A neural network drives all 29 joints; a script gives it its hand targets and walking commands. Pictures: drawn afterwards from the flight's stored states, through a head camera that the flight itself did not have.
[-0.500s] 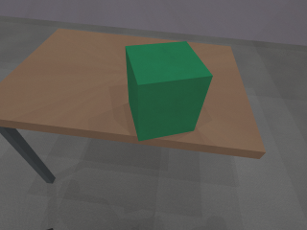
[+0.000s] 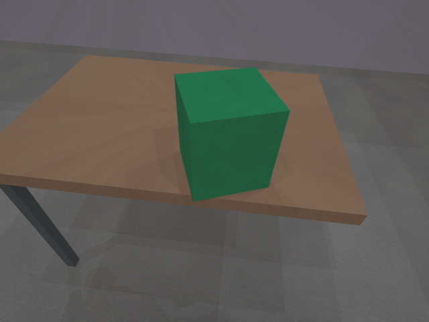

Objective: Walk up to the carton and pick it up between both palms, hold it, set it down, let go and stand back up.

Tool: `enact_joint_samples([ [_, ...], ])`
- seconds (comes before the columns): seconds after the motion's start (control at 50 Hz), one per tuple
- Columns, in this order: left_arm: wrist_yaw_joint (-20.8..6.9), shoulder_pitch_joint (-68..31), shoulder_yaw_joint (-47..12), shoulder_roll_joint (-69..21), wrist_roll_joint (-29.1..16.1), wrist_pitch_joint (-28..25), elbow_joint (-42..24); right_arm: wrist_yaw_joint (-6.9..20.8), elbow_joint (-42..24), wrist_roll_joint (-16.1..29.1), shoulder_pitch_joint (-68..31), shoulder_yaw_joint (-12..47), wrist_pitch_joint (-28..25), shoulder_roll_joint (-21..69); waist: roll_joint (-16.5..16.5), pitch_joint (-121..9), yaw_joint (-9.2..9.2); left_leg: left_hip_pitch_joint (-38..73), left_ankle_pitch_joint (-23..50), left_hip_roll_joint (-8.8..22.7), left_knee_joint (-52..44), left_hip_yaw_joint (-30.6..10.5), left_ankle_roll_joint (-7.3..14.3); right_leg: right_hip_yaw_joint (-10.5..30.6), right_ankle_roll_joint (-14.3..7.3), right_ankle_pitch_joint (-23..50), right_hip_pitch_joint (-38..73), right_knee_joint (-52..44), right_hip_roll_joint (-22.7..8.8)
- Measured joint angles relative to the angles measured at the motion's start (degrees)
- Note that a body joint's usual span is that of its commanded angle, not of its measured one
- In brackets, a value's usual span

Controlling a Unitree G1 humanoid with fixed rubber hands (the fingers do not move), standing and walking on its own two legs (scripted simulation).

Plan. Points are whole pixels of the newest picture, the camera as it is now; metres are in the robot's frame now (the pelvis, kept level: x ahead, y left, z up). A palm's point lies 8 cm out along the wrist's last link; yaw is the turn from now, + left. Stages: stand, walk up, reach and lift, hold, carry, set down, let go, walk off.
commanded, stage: walk up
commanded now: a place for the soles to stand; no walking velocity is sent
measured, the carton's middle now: (224, 134) +0.57 -0.01 +0.05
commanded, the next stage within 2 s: none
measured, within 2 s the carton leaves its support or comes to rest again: neither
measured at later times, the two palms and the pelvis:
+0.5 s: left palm out of the picture +0.10 +0.38 -0.11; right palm out of the picture +0.09 -0.22 -0.08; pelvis +0.05 +0.09 +0.00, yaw +2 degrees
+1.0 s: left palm (58, 265) +0.28 +0.34 -0.09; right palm (341, 292) +0.24 -0.26 -0.10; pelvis +0.18 +0.04 -0.01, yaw +0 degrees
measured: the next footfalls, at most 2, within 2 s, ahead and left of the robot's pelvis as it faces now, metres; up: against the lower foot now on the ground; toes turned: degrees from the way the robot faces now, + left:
left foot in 0.38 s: +0.14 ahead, +0.18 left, +0.00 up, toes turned +0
right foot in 0.92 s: +0.30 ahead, -0.07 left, +0.00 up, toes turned -1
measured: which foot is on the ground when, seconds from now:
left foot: down 0.00-0.12, up 0.14-0.36, down 0.38-0.92, up 0.94-1.00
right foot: down 0.00-0.40, up 0.42-0.90, down 0.92-1.00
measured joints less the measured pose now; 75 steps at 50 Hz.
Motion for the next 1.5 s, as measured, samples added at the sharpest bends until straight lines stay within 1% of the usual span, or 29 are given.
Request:
enact_joint_samples([
  [0.08,-0.3,0.0,0.0,0.0,0.0,0.0,0.2,0.0,0.0,0.0,0.5,0.0,0.0,0.0,0.0,0.0,0.0,0.0,0.0,0.0,0.0,0.0,0.0,0.0,0.0,0.0,0.0,0.0,0.0],
  [0.12,-0.6,0.3,0.0,0.0,0.0,-0.3,0.1,0.1,0.0,0.0,0.8,0.0,0.0,0.0,0.1,0.0,0.01,-0.1,-1.4,0.0,0.9,0.0,0.0,0.0,0.0,-0.7,0.0,0.4,0.0],
  [0.18,-0.8,1.8,0.0,0.0,0.3,-0.5,-0.5,0.5,-0.3,0.0,1.9,0.0,0.0,0.0,0.2,0.1,0.08,-2.9,-7.8,0.0,6.9,0.5,0.0,-0.2,-0.8,-2.8,0.1,1.1,-0.2],
  [0.22,-0.8,3.4,0.0,0.0,0.8,-0.7,-1.0,0.8,-1.3,0.0,2.7,0.0,0.0,0.0,0.3,0.1,0.13,-7.1,-9.0,0.1,12.2,0.9,0.0,-0.3,-1.5,-2.8,0.1,0.4,-0.7],
  [0.3,-0.8,7.0,0.0,0.1,1.1,-0.9,-1.6,1.4,-2.8,0.0,4.1,0.0,-0.3,0.0,0.7,0.3,0.35,-13.9,-8.7,1.8,14.2,1.1,0.0,-0.3,-1.6,-1.3,1.1,-1.1,-2.1],
  [0.36,-1.1,9.2,0.0,0.1,1.1,-0.3,-1.7,1.8,-3.6,0.0,5.2,0.0,-0.6,0.0,1.7,0.3,0.62,-14.6,-3.6,3.0,10.9,1.1,0.0,-0.4,-1.2,-3.3,3.0,0.0,-2.9],
  [0.38,-1.2,9.5,0.0,0.2,1.1,0.0,-1.7,1.8,-4.1,0.0,5.9,0.0,-0.8,-0.1,2.0,0.3,0.59,-13.6,-1.5,3.0,8.9,1.0,0.0,-0.4,-1.2,-5.6,3.1,2.2,-3.2],
  [0.42,-1.4,9.5,0.0,0.2,1.1,1.0,-1.7,1.7,-4.5,0.0,7.4,0.0,-0.9,0.0,2.2,0.5,0.51,-11.9,6.2,2.8,8.8,1.5,0.1,0.0,-1.2,-14.0,2.0,10.6,-3.5],
  [0.46,-1.5,9.2,0.0,0.3,1.1,2.2,-2.4,1.2,-4.6,0.0,8.6,0.0,-0.7,0.7,1.4,0.5,0.03,-9.6,5.4,2.6,9.2,2.4,0.7,0.8,-1.2,-17.9,-1.0,21.6,-2.4],
  [0.5,-2.1,8.5,0.0,0.6,1.1,2.7,-4.4,0.6,-5.0,0.0,9.9,0.0,-0.6,0.8,0.4,0.5,-0.9,-7.3,2.4,2.1,7.4,2.5,1.2,0.9,-1.2,-18.1,-4.1,29.1,-1.9],
  [0.54,-2.7,7.9,0.0,1.1,1.1,2.4,-6.2,0.3,-5.2,0.0,10.8,0.0,-0.6,0.8,-0.5,0.5,-1.36,-5.0,0.2,1.8,4.5,2.4,1.4,1.0,-1.2,-17.4,-6.1,31.6,-1.9],
  [0.58,-2.9,7.3,0.0,1.9,1.1,2.2,-7.6,0.2,-5.9,0.0,11.4,0.0,-0.6,0.7,-1.1,0.6,-1.59,-3.3,-0.1,1.8,1.7,2.2,1.4,1.0,-1.2,-14.9,-7.4,32.0,-1.9],
  [0.64,-3.0,6.6,0.0,3.0,1.1,2.4,-8.8,-0.2,-7.3,0.0,12.2,0.0,-1.1,0.6,-1.8,1.7,-1.64,-1.5,1.8,1.7,-1.1,1.8,1.5,1.0,-1.0,-10.7,-7.9,31.4,-1.9],
  [0.7,-3.1,6.4,0.0,3.8,1.1,2.5,-9.4,-0.5,-8.2,0.0,13.0,0.0,-1.4,0.6,-2.6,2.3,-1.55,-1.0,7.0,1.6,-1.5,1.7,1.5,1.3,-0.8,-9.4,-7.9,29.2,-1.9],
  [0.78,-3.7,6.6,0.0,4.0,1.1,3.9,-9.4,-0.9,-9.3,0.0,13.3,0.0,-1.4,0.6,-4.1,2.3,-1.62,1.3,3.1,1.0,-1.5,3.2,1.5,1.6,-0.4,-9.4,-7.9,24.9,-1.9],
  [0.86,-3.6,5.4,0.1,4.0,1.1,2.9,-9.9,-1.0,-10.2,0.0,13.2,0.0,-1.2,0.6,-3.9,2.3,-1.86,1.8,0.5,1.0,-0.9,3.4,1.4,1.6,-0.4,-9.0,-7.8,15.3,-2.0],
  [0.9,-3.0,4.9,0.1,4.0,1.1,1.9,-10.0,-1.0,-10.6,0.0,12.5,0.0,-1.1,0.6,-3.6,2.3,-1.82,0.8,-1.5,1.0,1.5,3.5,0.7,1.7,-0.4,-3.5,-6.4,7.1,-2.0],
  [0.92,-2.5,4.8,0.1,4.1,1.1,1.2,-9.9,-1.0,-10.7,0.0,11.9,0.0,-1.0,0.6,-3.3,2.5,-1.8,-0.2,-3.2,1.1,4.4,3.5,0.4,1.6,-0.4,2.0,-5.4,3.4,-1.9],
  [0.94,-2.1,4.4,0.1,3.6,1.1,0.8,-9.5,-1.0,-10.6,0.0,10.6,0.0,-0.6,0.5,-2.0,3.5,-1.78,-1.3,-5.0,1.9,8.4,3.0,0.4,1.1,-0.3,3.9,-5.3,4.2,-1.1],
  [1.0,-1.1,4.2,0.0,1.8,1.1,0.9,-9.1,-1.1,-10.7,0.0,7.4,0.0,0.0,0.5,0.8,3.8,-1.63,-5.1,-10.1,2.0,15.9,1.7,0.4,0.8,-0.4,0.2,-4.7,6.0,0.0],
  [1.08,-0.6,3.2,0.1,1.5,1.1,1.3,-9.1,-1.1,-10.7,0.0,5.5,0.0,0.3,0.2,3.0,3.8,-0.82,-9.5,-11.8,2.2,16.2,1.0,0.4,0.7,-0.6,-1.1,-4.1,5.1,0.0],
  [1.12,-0.6,2.7,0.0,1.5,0.9,1.3,-9.1,-1.2,-10.7,0.0,5.1,0.0,0.3,0.0,3.7,3.8,-0.66,-10.7,-10.5,2.5,15.0,0.8,0.4,0.7,-0.6,-1.5,-4.1,5.3,0.0],
  [1.14,-0.6,2.5,0.0,1.5,0.8,1.4,-9.1,-1.3,-10.6,0.0,5.0,0.0,0.3,-0.1,3.9,3.7,-0.67,-10.8,-8.5,2.7,13.8,0.8,0.4,0.7,-0.6,-1.7,-4.2,5.5,0.0],
  [1.18,-0.7,1.8,0.0,1.5,0.4,1.8,-9.1,-1.4,-10.1,0.0,4.9,0.0,0.3,-0.2,4.1,3.7,-0.69,-9.9,-1.2,3.0,10.0,0.8,0.4,0.7,-0.3,-2.5,-4.2,6.5,0.0],
  [1.2,-0.7,1.3,0.0,1.5,0.1,1.9,-9.1,-1.5,-9.8,0.0,4.9,0.0,0.4,-0.3,4.2,3.7,-0.69,-9.1,2.0,3.2,8.4,0.8,0.1,0.6,-0.1,-3.0,-4.2,7.2,0.1],
  [1.24,-0.7,0.1,0.0,1.5,-0.3,2.2,-9.0,-1.6,-8.6,0.0,4.2,0.0,0.5,-0.3,3.5,3.6,-0.65,-8.8,1.5,3.1,8.1,1.0,-1.5,0.8,0.3,-3.4,-4.1,7.4,-0.1],
  [1.26,-0.8,-0.4,0.0,1.5,-0.4,2.3,-9.0,-1.6,-8.3,0.0,3.8,0.0,0.6,-0.3,3.0,3.6,-0.64,-8.9,1.0,3.1,8.1,1.1,-2.0,0.9,0.4,-3.1,-4.0,7.0,-0.1],
  [1.42,-1.2,-3.8,0.0,1.5,-0.5,2.3,-7.7,-1.2,-7.6,0.0,1.2,0.0,0.6,-0.3,-1.0,3.6,-0.65,-9.3,1.2,3.1,8.0,1.1,-2.1,0.9,0.5,-1.5,-3.9,5.5,-0.1],
  [1.5,-1.5,-3.8,0.0,1.5,-0.5,2.7,-6.1,-1.1,-7.6,0.0,-0.1,0.0,0.6,-0.3,-1.8,3.6,-0.65,-9.4,1.7,3.1,8.0,1.1,-2.1,0.9,0.5,-1.0,-3.9,5.3,-0.1],
])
